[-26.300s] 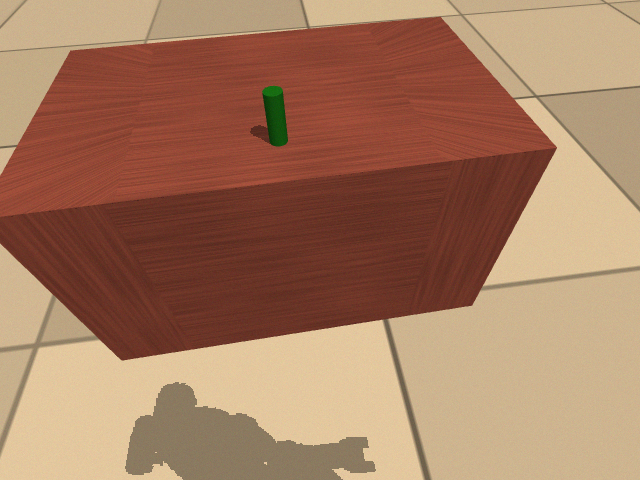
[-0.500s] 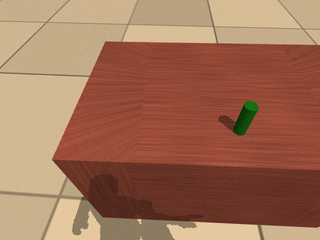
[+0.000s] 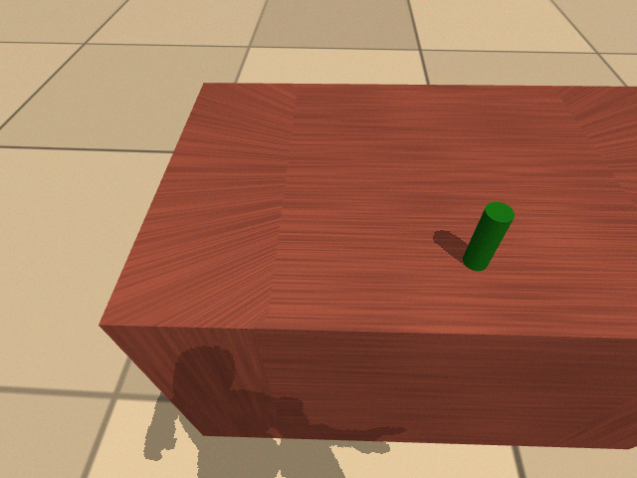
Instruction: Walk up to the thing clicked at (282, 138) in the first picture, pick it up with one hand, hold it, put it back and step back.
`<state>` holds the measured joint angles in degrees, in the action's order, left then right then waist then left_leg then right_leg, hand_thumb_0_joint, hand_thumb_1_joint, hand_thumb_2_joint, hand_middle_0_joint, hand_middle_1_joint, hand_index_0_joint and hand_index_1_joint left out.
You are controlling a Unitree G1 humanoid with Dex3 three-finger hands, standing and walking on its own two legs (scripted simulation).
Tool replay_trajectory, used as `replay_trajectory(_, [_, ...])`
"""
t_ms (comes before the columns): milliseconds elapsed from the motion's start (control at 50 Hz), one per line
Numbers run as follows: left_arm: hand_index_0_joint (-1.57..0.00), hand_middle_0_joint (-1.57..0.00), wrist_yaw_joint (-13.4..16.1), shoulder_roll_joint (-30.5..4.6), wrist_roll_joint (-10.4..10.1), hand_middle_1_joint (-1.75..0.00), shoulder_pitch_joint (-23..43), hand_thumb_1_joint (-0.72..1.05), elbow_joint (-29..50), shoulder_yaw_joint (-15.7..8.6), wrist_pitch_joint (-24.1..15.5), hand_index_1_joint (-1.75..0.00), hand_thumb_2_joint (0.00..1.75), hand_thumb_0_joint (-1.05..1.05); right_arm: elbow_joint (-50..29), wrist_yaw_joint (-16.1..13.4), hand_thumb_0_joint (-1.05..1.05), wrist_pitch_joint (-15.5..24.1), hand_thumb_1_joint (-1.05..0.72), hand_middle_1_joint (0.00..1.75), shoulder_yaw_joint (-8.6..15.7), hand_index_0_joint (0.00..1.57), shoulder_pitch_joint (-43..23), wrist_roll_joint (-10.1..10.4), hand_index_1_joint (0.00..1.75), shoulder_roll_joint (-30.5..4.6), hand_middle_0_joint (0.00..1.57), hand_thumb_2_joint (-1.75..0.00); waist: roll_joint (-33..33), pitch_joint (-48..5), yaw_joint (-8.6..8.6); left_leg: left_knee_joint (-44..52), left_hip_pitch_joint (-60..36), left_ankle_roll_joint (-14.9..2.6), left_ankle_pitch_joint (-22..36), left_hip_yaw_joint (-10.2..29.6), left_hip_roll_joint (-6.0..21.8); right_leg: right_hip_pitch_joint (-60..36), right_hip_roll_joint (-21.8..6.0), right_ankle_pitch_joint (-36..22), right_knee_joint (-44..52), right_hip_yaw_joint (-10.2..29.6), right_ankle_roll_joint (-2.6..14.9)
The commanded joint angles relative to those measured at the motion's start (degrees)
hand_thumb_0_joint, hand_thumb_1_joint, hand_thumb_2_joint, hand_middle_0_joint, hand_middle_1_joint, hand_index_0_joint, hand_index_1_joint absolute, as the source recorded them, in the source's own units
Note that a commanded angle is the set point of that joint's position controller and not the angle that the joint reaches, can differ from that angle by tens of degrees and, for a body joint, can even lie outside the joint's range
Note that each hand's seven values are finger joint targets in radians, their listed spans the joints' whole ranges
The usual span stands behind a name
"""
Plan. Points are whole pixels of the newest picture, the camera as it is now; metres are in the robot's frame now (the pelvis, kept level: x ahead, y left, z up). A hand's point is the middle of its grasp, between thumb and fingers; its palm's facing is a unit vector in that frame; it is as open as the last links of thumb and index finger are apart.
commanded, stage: home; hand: right
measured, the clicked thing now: (486, 238) +0.45 -0.25 -0.02
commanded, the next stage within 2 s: stand in 0.32 s
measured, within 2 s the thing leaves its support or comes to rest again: neither
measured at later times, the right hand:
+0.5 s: hand out of the picture +0.07 -0.25 -0.15, palm faces -0.01 +0.93 -0.36, open 17.1 cm
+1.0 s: hand out of the picture +0.06 -0.25 -0.16, palm faces -0.01 +0.94 -0.35, open 7.8 cm
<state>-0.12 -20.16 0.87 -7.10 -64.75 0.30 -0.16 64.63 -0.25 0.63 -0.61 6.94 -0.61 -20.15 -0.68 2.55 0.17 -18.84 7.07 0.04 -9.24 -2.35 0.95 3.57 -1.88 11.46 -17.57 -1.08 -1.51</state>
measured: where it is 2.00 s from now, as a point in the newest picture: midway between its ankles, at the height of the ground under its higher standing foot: outside the picture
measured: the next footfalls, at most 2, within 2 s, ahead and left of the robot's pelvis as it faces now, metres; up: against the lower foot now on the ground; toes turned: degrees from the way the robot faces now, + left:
none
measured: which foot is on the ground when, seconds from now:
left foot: down 0.00-1.00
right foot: down 0.00-1.00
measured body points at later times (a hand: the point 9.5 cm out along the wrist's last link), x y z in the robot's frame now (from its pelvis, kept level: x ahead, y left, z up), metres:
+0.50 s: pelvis +0.00 +0.00 +0.00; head +0.00 +0.01 +0.45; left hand +0.07 +0.30 -0.14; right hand +0.07 -0.30 -0.13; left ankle +0.01 +0.12 -0.75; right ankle -0.02 -0.14 -0.75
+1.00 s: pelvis +0.00 +0.00 +0.00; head +0.00 +0.00 +0.45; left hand +0.06 +0.30 -0.14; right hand +0.06 -0.30 -0.13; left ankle +0.01 +0.12 -0.75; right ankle -0.02 -0.14 -0.75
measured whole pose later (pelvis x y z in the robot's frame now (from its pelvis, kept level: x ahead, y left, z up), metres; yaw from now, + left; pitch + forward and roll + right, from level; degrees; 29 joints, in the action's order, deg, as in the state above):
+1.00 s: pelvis +0.00 +0.00 +0.00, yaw +0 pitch -3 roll +0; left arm -0.2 -20.1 0.8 -8.0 -64.2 0.3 -0.4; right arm 65.2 0.2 0.5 0.1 7.0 -0.5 -19.8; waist -0.6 2.8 0.3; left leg -18.0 7.0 0.0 -8.5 -2.5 0.8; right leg 3.9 -2.0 11.1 -17.5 -0.9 -1.5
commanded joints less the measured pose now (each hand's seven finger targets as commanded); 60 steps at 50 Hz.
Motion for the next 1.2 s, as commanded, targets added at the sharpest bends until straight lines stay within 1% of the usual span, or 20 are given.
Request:
replay_trajectory(0, [-0.2, -0.2, 0.6, -12.1, 0.0, -0.29, 1.4, 0.9, 3.2, -2.3, -1.0, -0.3, 0.9, 0.0, -3.3, -0.6, 0.0, 1.4, 0.55, 0.05, 2.2, 0.05, -1.9, 0.0, 0.05, -12.6, 0.05, -0.06, 0.9, -3.0, -0.12, 3.1, -0.8, -1.27, 6.8, 6.3, 6.8, 1.4, -6.1, -7.1, 3.0, 4.8, 2.22])
replay_trajectory(60, [-0.2, -0.2, 0.6, -12.1, 0.0, -0.29, 1.6, 0.9, 3.5, -2.2, -1.0, -0.3, 0.9, 0.0, -3.3, -0.6, 0.0, 1.5, 0.54, 0.06, 2.2, 0.05, -2.0, -0.1, 0.06, -12.7, 0.05, -0.06, 1.0, -4.2, -0.28, 2.6, -2.3, -1.26, 9.8, 6.2, 7.1, 1.2, -6.2, -9.1, 2.5, 4.7, 2.24])
replay_trajectory(120, [-0.2, -0.2, 0.6, -11.9, -0.1, -0.29, 1.7, 0.9, 3.4, -2.1, -1.0, -0.3, 0.9, 0.0, -3.0, -0.6, 0.0, 1.3, 0.55, 0.05, 2.3, 0.05, -1.9, -0.1, 0.05, -12.6, 0.05, -0.06, 0.5, -2.7, -0.23, 3.2, -1.6, -1.08, 7.6, 6.4, 7.0, 2.2, -5.9, -5.9, 3.2, 4.7, 2.19])
replay_trajectory(200, [-0.2, -0.2, 0.6, -11.9, -0.1, -0.29, 1.1, 0.9, 3.5, -2.1, -1.1, -0.3, 0.9, 0.0, -3.0, -0.6, 0.0, 1.4, 0.55, 0.05, 2.5, 0.05, -2.1, -0.1, 0.05, -12.9, 0.05, -0.06, 1.0, -3.6, -0.23, 2.9, -2.2, -1.17, 8.2, 6.3, 7.0, 1.9, -6.1, -6.9, 3.1, 4.7, 2.36])
replay_trajectory(220, [-0.2, -0.2, 0.6, -12.0, 0.0, -0.29, 1.3, 0.9, 3.8, -2.2, -1.1, -0.3, 0.9, 0.0, -3.2, -0.6, 0.0, 1.4, 0.54, 0.06, 2.6, 0.05, -2.2, -0.1, 0.06, -13.0, 0.05, -0.06, 1.1, -4.6, -0.31, 2.4, -2.5, -1.39, 9.2, 6.0, 7.0, 1.1, -6.4, -9.0, 3.0, 4.9, 2.39])
replay_trajectory(280, [-0.2, -0.2, 0.7, -11.9, -0.1, -0.29, 1.4, 0.9, 3.6, -2.0, -1.1, -0.3, 0.9, 0.0, -2.9, -0.5, 0.0, 1.4, 0.54, 0.06, 2.5, 0.05, -1.9, 0.0, 0.06, -12.4, 0.05, -0.06, 0.5, -3.4, -0.03, 3.0, -2.0, -1.17, 9.0, 6.3, 7.0, 1.9, -6.1, -7.5, 3.0, 4.5, 2.2])
replay_trajectory(320, [-0.2, -0.2, 0.7, -11.9, -0.1, -0.29, 1.4, 0.9, 3.6, -2.1, -1.1, -0.3, 0.9, 0.0, -2.9, -0.5, 0.0, 1.3, 0.55, 0.05, 2.5, 0.05, -1.8, -0.2, 0.05, -12.5, 0.05, -0.06, 0.7, -2.7, -0.04, 3.2, -1.3, -1.29, 6.7, 6.1, 6.8, 2.3, -6.1, -6.4, 3.4, 4.7, 2.22])
replay_trajectory(400, [-0.2, -0.2, 0.7, -12.2, 0.0, -0.29, 1.3, 0.9, 3.8, -2.2, -1.1, -0.3, 0.9, 0.0, -3.1, -0.5, 0.0, 1.3, 0.53, 0.06, 2.7, 0.06, -2.2, -0.1, 0.06, -12.6, 0.06, -0.07, 0.8, -3.5, -0.23, 3.1, -2.1, -1.51, 7.9, 6.3, 7.1, 2.0, -6.2, -7.0, 2.9, 4.6, 2.34])
replay_trajectory(440, [-0.2, -0.2, 0.6, -11.9, -0.1, -0.3, 1.3, 0.9, 3.8, -2.1, -1.2, -0.3, 0.9, 0.0, -3.2, -0.5, 0.0, 1.4, 0.37, 0.22, 2.7, 0.2, -2.2, -0.1, 0.22, -12.5, 0.2, -0.23, 0.7, -3.3, -0.27, 3.1, -2.0, -1.48, 8.0, 6.1, 7.0, 2.1, -6.2, -6.8, 3.0, 4.7, 2.4])
replay_trajectory(460, [-0.2, -0.2, 0.6, -12.0, -0.1, -0.3, 1.2, 0.9, 3.6, -2.2, -1.1, -0.3, 0.9, 0.0, -3.0, -0.5, 0.0, 1.4, 0.29, 0.3, 2.6, 0.2, -1.9, -0.1, 0.3, -12.5, 0.2, -0.31, 0.9, -2.4, -0.14, 3.7, -1.2, -1.32, 6.3, 6.3, 6.9, 2.5, -6.1, -5.5, 3.1, 4.7, 2.39])
replay_trajectory(560, [-0.2, -0.2, 0.6, -12.1, -0.1, -0.3, 1.2, 0.9, 4.1, -2.1, -1.2, -0.3, 0.9, 0.0, -3.1, -0.4, 0.0, 1.4, -0.11, 0.3, 2.8, 0.2, -2.2, -0.1, 0.3, -12.6, 0.2, -0.71, 0.7, -3.5, -0.17, 3.2, -2.3, -1.45, 7.2, 6.2, 7.1, 2.5, -6.2, -5.9, 3.2, 4.9, 2.47])
replay_trajectory(600, [-0.2, -0.2, 0.6, -11.8, 0.0, -0.3, 1.0, 0.9, 3.8, -2.1, -1.2, -0.3, 0.9, 0.0, -3.0, -0.4, 0.0, 1.3, -0.27, 0.3, 2.8, 0.2, -2.1, -0.1, 0.3, -12.6, 0.2, -0.87, 1.1, -2.1, -0.09, 3.5, -1.3, -1.24, 5.4, 6.3, 6.9, 2.9, -6.0, -4.4, 3.4, 4.8, 2.39])
replay_trajectory(640, [-0.2, -0.2, 0.6, -12.1, -0.1, -0.3, 0.8, 0.9, 3.8, -2.2, -1.2, -0.3, 0.9, 0.0, -3.0, -0.3, 0.0, 1.2, -0.43, 0.3, 2.8, 0.2, -2.0, -0.1, 0.3, -12.4, 0.2, -0.9, 0.4, -2.5, -0.07, 3.6, -1.6, -1.42, 4.9, 6.3, 6.9, 2.9, -6.1, -4.5, 3.5, 4.9, 2.48])
replay_trajectory(660, [-0.2, -0.2, 0.6, -12.1, 0.0, -0.3, 1.1, 0.9, 4.0, -2.2, -1.3, -0.3, 0.9, 0.0, -3.3, -0.3, 0.0, 1.3, -0.51, 0.3, 2.9, 0.2, -2.3, 0.0, 0.3, -12.5, 0.2, -0.9, 0.8, -3.3, 0.03, 3.2, -2.1, -1.48, 6.5, 6.2, 7.0, 2.4, -6.2, -6.1, 3.3, 4.9, 2.51])
replay_trajectory(760, [-0.2, -0.2, 0.6, -12.2, -0.1, -0.3, 1.3, 0.9, 4.0, -2.3, -1.2, -0.3, 0.9, 0.0, -3.0, -0.4, 0.0, 1.3, -0.9, 0.3, 2.7, 0.2, -2.1, -0.1, 0.3, -12.1, 0.2, -0.9, 0.6, -2.6, -0.02, 3.6, -1.6, -1.23, 6.1, 6.4, 6.9, 2.6, -6.2, -5.1, 3.3, 5.0, 2.5])
replay_trajectory(880, [-0.2, -0.2, 0.6, -12.2, 0.0, -0.3, 1.0, 0.9, 3.8, -2.4, -1.1, -0.3, 0.9, 0.0, -2.9, -0.3, 0.0, 1.3, -0.9, 0.3, 2.7, 0.2, -1.8, -0.1, 0.3, -12.0, 0.2, -0.9, 0.3, -1.9, 0.07, 4.3, -1.1, -1.22, 3.6, 6.5, 6.8, 3.1, -5.9, -3.6, 3.3, 4.8, 2.51])
replay_trajectory(920, [-0.2, -0.2, 0.5, -12.0, -0.1, -0.3, 0.7, 0.9, 4.0, -2.3, -1.3, -0.3, 0.9, 0.0, -2.9, -0.2, 0.0, 1.3, -0.9, 0.3, 2.9, 0.2, -2.3, 0.0, 0.3, -12.5, 0.2, -0.9, 0.4, -2.8, -0.15, 3.6, -2.4, -1.4, 5.8, 6.6, 7.1, 3.2, -6.1, -4.6, 3.5, 5.0, 2.42])
replay_trajectory(960, [-0.2, -0.2, 0.6, -12.1, -0.1, -0.3, 0.8, 0.9, 4.0, -2.4, -1.4, -0.3, 0.9, 0.0, -2.9, -0.3, 0.0, 1.3, -0.9, 0.3, 2.9, 0.2, -2.0, 0.0, 0.3, -12.4, 0.2, -0.9, 0.8, -2.8, 0.08, 3.4, -1.7, -1.31, 5.1, 6.3, 6.8, 2.5, -6.3, -5.5, 3.8, 5.1, 2.42])
replay_trajectory(1120, [-0.2, -0.2, 0.7, -12.1, -0.1, -0.3, 1.1, 0.9, 4.3, -2.3, -1.3, -0.3, 0.9, 0.0, -3.0, -0.3, 0.0, 1.3, -0.9, 0.3, 2.8, 0.2, -2.5, 0.0, 0.3, -12.1, 0.2, -0.9, 0.6, -3.3, -0.05, 3.0, -2.5, -1.12, 8.6, 6.3, 7.1, 2.6, -6.1, -7.7, 3.0, 4.6, 2.35])
replay_trajectory(1180, [-0.2, -0.2, 0.6, -12.1, -0.1, -0.3, 1.0, 0.9, 4.1, -2.3, -1.2, -0.3, 0.9, 0.0, -2.9, -0.3, 0.0, 1.2, -0.9, 0.3, 2.7, 0.2, -2.0, 0.0, 0.3, -12.1, 0.2, -0.9, 0.5, -2.7, 0.1, 3.4, -1.8, -1.22, 6.2, 6.2, 6.9, 2.4, -6.3, -6.3, 3.5, 4.9, 2.4])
